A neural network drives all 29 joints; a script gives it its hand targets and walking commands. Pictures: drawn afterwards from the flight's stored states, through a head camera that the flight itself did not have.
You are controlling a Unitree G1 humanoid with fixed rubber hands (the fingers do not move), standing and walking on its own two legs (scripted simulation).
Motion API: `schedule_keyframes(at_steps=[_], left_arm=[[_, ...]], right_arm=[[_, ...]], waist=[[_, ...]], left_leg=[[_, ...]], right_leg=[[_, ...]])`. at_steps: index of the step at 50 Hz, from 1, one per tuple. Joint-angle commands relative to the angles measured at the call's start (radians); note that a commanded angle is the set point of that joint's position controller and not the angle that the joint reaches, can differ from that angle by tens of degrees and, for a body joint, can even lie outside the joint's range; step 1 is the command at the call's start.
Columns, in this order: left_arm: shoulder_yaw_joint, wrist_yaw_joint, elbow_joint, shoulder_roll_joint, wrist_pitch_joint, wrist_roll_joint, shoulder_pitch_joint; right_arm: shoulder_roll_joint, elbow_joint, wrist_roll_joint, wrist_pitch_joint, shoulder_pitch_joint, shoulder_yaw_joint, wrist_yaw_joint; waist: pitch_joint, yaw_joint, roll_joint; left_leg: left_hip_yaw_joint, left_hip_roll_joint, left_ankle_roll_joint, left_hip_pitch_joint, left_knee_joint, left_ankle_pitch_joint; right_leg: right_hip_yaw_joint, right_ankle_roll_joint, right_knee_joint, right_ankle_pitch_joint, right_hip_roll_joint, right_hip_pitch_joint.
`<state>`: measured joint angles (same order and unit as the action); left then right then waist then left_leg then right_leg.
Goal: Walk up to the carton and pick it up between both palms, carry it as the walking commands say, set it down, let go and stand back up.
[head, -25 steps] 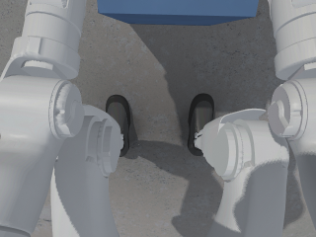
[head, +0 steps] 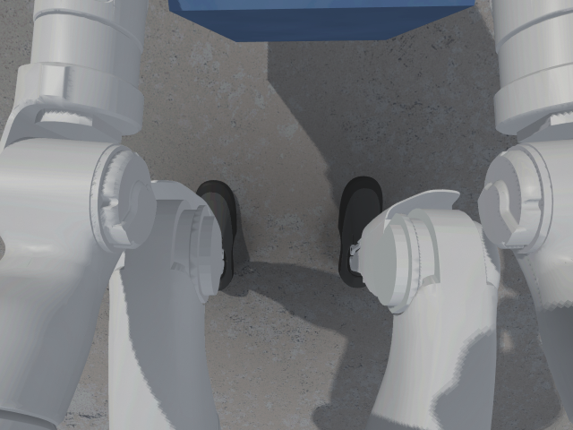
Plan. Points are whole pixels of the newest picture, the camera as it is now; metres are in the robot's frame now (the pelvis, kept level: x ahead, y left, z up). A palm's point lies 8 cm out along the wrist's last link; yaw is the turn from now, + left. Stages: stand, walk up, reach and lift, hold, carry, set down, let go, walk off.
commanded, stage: reach and lift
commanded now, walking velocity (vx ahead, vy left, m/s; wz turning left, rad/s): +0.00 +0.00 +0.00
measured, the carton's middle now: out of the picture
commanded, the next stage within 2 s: none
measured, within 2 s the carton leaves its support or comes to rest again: neither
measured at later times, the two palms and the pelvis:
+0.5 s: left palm out of the picture +0.58 +0.15 -0.07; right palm out of the picture +0.59 -0.15 -0.07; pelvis -0.01 +0.00 +0.01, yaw +0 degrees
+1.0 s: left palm out of the picture +0.55 +0.16 -0.01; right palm out of the picture +0.56 -0.14 -0.01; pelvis -0.02 +0.00 +0.06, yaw +1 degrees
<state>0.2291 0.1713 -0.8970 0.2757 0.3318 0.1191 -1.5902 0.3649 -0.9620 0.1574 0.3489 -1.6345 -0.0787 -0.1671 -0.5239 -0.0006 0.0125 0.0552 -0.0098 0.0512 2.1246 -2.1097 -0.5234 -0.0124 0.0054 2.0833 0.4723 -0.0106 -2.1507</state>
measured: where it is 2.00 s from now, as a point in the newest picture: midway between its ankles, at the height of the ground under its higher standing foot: (285, 251)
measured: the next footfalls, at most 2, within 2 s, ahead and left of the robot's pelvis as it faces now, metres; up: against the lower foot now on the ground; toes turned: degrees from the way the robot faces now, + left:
none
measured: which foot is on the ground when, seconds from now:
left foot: down 0.00-1.00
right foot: down 0.00-1.00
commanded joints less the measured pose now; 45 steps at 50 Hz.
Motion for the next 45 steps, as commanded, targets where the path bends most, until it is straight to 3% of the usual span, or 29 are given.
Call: schedule_keyframes(at_steps=[1, 2, 4, 6, 8, 9, 10, 11, 14, 15, 16, 17, 18, 19, 20, 21, 22, 25, 26, 31, 32, 33, 35, 36, 37, 39, 40, 41, 45], left_arm=[[-0.276, -0.32, 0.393, -1.028, -0.003, 0.042, -0.824], [-0.307, -0.323, 0.416, -1.065, -0.001, 0.062, -0.84], [-0.275, -0.314, 0.445, -1.032, 0.012, 0.043, -0.819], [-0.304, -0.306, 0.515, -1.041, 0.025, 0.057, -0.867], [-0.306, -0.313, 0.456, -1.1, 0.039, 0.054, -0.826], [-0.292, -0.315, 0.453, -1.084, 0.044, 0.037, -0.802], [-0.244, -0.327, 0.355, -1.118, 0.05, 0.002, -0.747], [-0.252, -0.333, 0.369, -1.117, 0.051, 0.006, -0.73], [-0.221, -0.347, 0.348, -1.137, 0.071, -0.026, -0.717], [-0.273, -0.344, 0.417, -1.169, 0.072, 0.006, -0.749], [-0.262, -0.343, 0.44, -1.141, 0.08, -0.007, -0.771], [-0.308, -0.337, 0.491, -1.146, 0.088, 0.031, -0.808], [-0.328, -0.334, 0.517, -1.157, 0.09, 0.038, -0.826], [-0.316, -0.335, 0.546, -1.124, 0.093, 0.042, -0.829], [-0.296, -0.334, 0.522, -1.139, 0.105, 0.025, -0.815], [-0.302, -0.343, 0.443, -1.192, 0.116, 0.026, -0.774], [-0.248, -0.349, 0.409, -1.147, 0.111, -0.018, -0.737], [-0.235, -0.369, 0.353, -1.19, 0.126, -0.015, -0.714], [-0.279, -0.368, 0.475, -1.212, 0.124, 0.021, -0.763], [-0.284, -0.368, 0.374, -1.245, 0.14, 0.019, -0.685], [-0.318, -0.361, 0.478, -1.227, 0.131, 0.035, -0.745], [-0.344, -0.356, 0.543, -1.207, 0.135, 0.055, -0.779], [-0.304, -0.359, 0.494, -1.194, 0.143, 0.031, -0.765], [-0.276, -0.367, 0.392, -1.214, 0.149, 0.01, -0.686], [-0.317, -0.365, 0.509, -1.221, 0.142, 0.032, -0.73], [-0.332, -0.365, 0.491, -1.242, 0.152, 0.028, -0.748], [-0.304, -0.367, 0.413, -1.244, 0.158, 0.012, -0.69], [-0.357, -0.357, 0.572, -1.254, 0.148, 0.06, -0.746], [-0.328, -0.354, 0.493, -1.265, 0.157, 0.038, -0.719]], right_arm=[[-1.103, 0.465, 0.025, -0.032, -0.822, 0.195, 0.346], [-1.093, 0.452, 0.024, -0.033, -0.824, 0.206, 0.348], [-1.121, 0.528, 0.066, -0.018, -0.875, 0.248, 0.347], [-1.161, 0.497, 0.078, 0.002, -0.837, 0.248, 0.345], [-1.137, 0.435, 0.029, 0.014, -0.798, 0.213, 0.346], [-1.158, 0.441, 0.037, 0.021, -0.761, 0.2, 0.351], [-1.159, 0.321, -0.015, 0.027, -0.739, 0.16, 0.362], [-1.183, 0.385, 0.01, 0.019, -0.764, 0.172, 0.369], [-1.197, 0.398, -0.009, 0.035, -0.767, 0.176, 0.384], [-1.182, 0.478, 0.023, 0.036, -0.8, 0.212, 0.382], [-1.227, 0.484, 0.017, 0.049, -0.809, 0.224, 0.376], [-1.214, 0.532, 0.037, 0.056, -0.804, 0.225, 0.374], [-1.252, 0.488, 0.037, 0.069, -0.75, 0.229, 0.365], [-1.275, 0.453, 0.027, 0.085, -0.727, 0.22, 0.37], [-1.277, 0.441, 0.036, 0.093, -0.712, 0.207, 0.376], [-1.27, 0.359, 0.002, 0.098, -0.68, 0.189, 0.371], [-1.318, 0.298, -0.011, 0.107, -0.615, 0.153, 0.383], [-1.3, 0.41, -0.01, 0.1, -0.725, 0.175, 0.382], [-1.32, 0.479, -0.003, 0.105, -0.722, 0.195, 0.367], [-1.331, 0.414, -0.007, 0.116, -0.682, 0.197, 0.366], [-1.348, 0.494, 0.047, 0.11, -0.741, 0.244, 0.361], [-1.334, 0.511, 0.038, 0.125, -0.719, 0.247, 0.357], [-1.355, 0.452, 0.023, 0.136, -0.676, 0.23, 0.367], [-1.325, 0.411, -0.021, 0.133, -0.678, 0.182, 0.362], [-1.389, 0.452, 0.007, 0.138, -0.627, 0.221, 0.363], [-1.357, 0.425, 0.006, 0.142, -0.631, 0.199, 0.366], [-1.343, 0.413, 0.005, 0.139, -0.642, 0.199, 0.37], [-1.375, 0.546, 0.047, 0.136, -0.687, 0.251, 0.359], [-1.318, 0.514, 0.0, 0.137, -0.677, 0.21, 0.37]], waist=[[2.321, -0.037, -0.058], [2.377, -0.02, -0.039], [2.458, -0.078, -0.063], [2.55, -0.085, -0.014], [2.482, -0.01, -0.064], [2.433, -0.051, -0.002], [2.221, -0.025, -0.021], [2.253, -0.065, -0.019], [2.344, -0.078, -0.042], [2.454, -0.082, 0.02], [2.533, -0.084, -0.055], [2.64, -0.041, -0.043], [2.626, -0.067, -0.005], [2.634, -0.037, -0.068], [2.594, -0.055, -0.062], [2.446, -0.035, -0.001], [2.37, -0.083, -0.057], [2.458, -0.068, -0.045], [2.612, -0.037, -0.05], [2.54, -0.03, -0.049], [2.69, -0.075, 0.008], [2.747, -0.029, -0.039], [2.691, -0.054, -0.059], [2.517, -0.02, -0.07], [2.652, -0.033, -0.057], [2.66, -0.01, -0.011], [2.59, -0.047, -0.021], [2.759, -0.039, -0.003], [2.678, -0.005, -0.014]], left_leg=[[-0.208, -0.12, -0.037, -0.758, 0.193, 0.325], [-0.202, -0.122, -0.036, -0.792, 0.16, 0.347], [-0.208, -0.124, -0.046, -0.862, 0.175, 0.356], [-0.207, -0.123, -0.043, -0.907, 0.181, 0.394], [-0.198, -0.128, -0.037, -0.867, 0.182, 0.331], [-0.203, -0.12, -0.036, -0.851, 0.205, 0.338], [-0.19, -0.115, -0.039, -0.74, 0.225, 0.25], [-0.197, -0.118, -0.04, -0.753, 0.226, 0.248], [-0.208, -0.121, -0.036, -0.805, 0.244, 0.265], [-0.205, -0.125, -0.033, -0.854, 0.238, 0.321], [-0.211, -0.137, -0.043, -0.879, 0.252, 0.306], [-0.204, -0.132, -0.032, -0.949, 0.238, 0.364], [-0.214, -0.139, -0.035, -0.939, 0.242, 0.354], [-0.2, -0.134, -0.04, -0.925, 0.254, 0.328], [-0.194, -0.137, -0.045, -0.922, 0.278, 0.319], [-0.198, -0.139, -0.039, -0.821, 0.29, 0.242], [-0.207, -0.137, -0.046, -0.758, 0.311, 0.21], [-0.217, -0.145, -0.049, -0.775, 0.305, 0.194], [-0.208, -0.151, -0.043, -0.871, 0.319, 0.281], [-0.203, -0.145, -0.04, -0.838, 0.328, 0.291], [-0.209, -0.156, -0.049, -0.918, 0.316, 0.339], [-0.192, -0.15, -0.046, -0.938, 0.315, 0.351], [-0.208, -0.156, -0.04, -0.888, 0.329, 0.312], [-0.216, -0.163, -0.035, -0.805, 0.35, 0.257], [-0.211, -0.163, -0.038, -0.873, 0.361, 0.276], [-0.195, -0.152, -0.028, -0.914, 0.374, 0.296], [-0.18, -0.153, -0.037, -0.899, 0.399, 0.269], [-0.201, -0.162, -0.04, -1.039, 0.385, 0.334], [-0.162, -0.163, -0.035, -1.053, 0.414, 0.33]], right_leg=[[0.103, 0.018, -0.17, -0.339, 0.139, 1.036], [0.097, 0.013, -0.138, -0.349, 0.132, 1.038], [0.094, 0.019, -0.158, -0.353, 0.14, 1.073], [0.082, 0.017, -0.146, -0.392, 0.14, 1.126], [0.098, 0.013, -0.165, -0.31, 0.136, 1.097], [0.087, 0.008, -0.171, -0.341, 0.14, 1.065], [0.098, 0.013, -0.185, -0.235, 0.136, 0.946], [0.092, 0.01, -0.18, -0.223, 0.14, 0.941], [0.096, 0.006, -0.21, -0.223, 0.146, 0.987], [0.075, 0.006, -0.206, -0.286, 0.143, 1.027], [0.1, 0.014, -0.219, -0.278, 0.15, 1.1], [0.116, 0.016, -0.191, -0.355, 0.155, 1.131], [0.081, 0.005, -0.217, -0.34, 0.149, 1.138], [0.1, 0.019, -0.214, -0.313, 0.156, 1.145], [0.102, 0.014, -0.236, -0.301, 0.155, 1.135], [0.082, 0.006, -0.256, -0.228, 0.151, 1.055], [0.081, 0.009, -0.279, -0.214, 0.151, 1.066], [0.081, 0.006, -0.295, -0.191, 0.155, 1.094], [0.094, 0.005, -0.289, -0.3, 0.166, 1.191], [0.08, 0.017, -0.31, -0.268, 0.165, 1.154], [0.058, 0.013, -0.301, -0.332, 0.167, 1.225], [0.07, 0.014, -0.288, -0.352, 0.167, 1.277], [0.07, 0.014, -0.316, -0.31, 0.164, 1.263], [0.08, 0.015, -0.35, -0.262, 0.171, 1.217], [0.056, 0.016, -0.356, -0.282, 0.168, 1.314], [0.077, 0.012, -0.348, -0.318, 0.165, 1.267], [0.08, 0.019, -0.349, -0.277, 0.167, 1.227], [0.057, 0.018, -0.375, -0.323, 0.173, 1.346], [0.09, 0.004, -0.381, -0.307, 0.18, 1.244]])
